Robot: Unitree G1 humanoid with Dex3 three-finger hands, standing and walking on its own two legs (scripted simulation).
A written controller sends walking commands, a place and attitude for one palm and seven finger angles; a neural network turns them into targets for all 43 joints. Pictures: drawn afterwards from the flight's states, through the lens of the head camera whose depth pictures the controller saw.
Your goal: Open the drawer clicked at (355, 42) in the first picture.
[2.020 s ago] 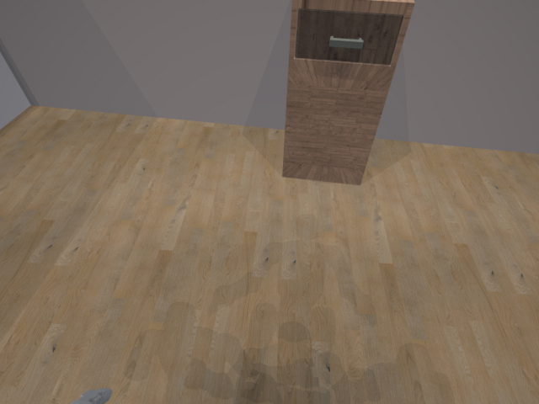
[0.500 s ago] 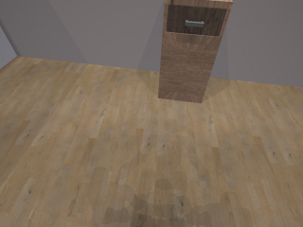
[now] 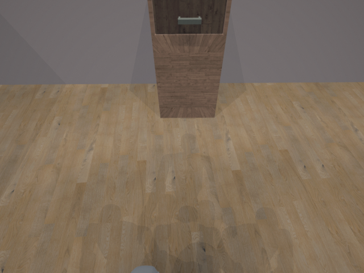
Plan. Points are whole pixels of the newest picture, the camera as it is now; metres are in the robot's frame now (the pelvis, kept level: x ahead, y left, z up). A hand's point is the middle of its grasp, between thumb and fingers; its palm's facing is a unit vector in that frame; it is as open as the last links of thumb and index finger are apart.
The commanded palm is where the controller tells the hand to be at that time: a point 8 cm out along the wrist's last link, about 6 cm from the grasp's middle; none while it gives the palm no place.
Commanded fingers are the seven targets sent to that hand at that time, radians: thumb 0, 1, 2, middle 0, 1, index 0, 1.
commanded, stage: walk to a spot facing it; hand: left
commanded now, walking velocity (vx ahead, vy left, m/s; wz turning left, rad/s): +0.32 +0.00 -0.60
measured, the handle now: (189, 19) +1.30 +0.11 +0.00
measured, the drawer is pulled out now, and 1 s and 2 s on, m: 0.00 0.00 0.00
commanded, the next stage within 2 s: turn to face it in 1.96 s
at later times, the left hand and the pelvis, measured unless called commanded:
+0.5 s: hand (103, 222) +0.27 +0.27 -0.18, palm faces -0.21 -0.96 -0.19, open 7.4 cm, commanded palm none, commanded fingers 0.00 0.90 0.90 -0.20 -0.30 -0.20 -0.30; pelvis +0.20 +0.07 +0.00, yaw -18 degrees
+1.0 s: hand (194, 143) +0.59 +0.03 -0.18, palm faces -0.64 -0.76 -0.10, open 7.4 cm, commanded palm none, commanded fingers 0.00 0.90 0.90 -0.20 -0.30 -0.20 -0.30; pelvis +0.38 -0.01 -0.02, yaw -35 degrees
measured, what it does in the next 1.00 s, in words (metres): walks ahead, turning right: left foot, then right foot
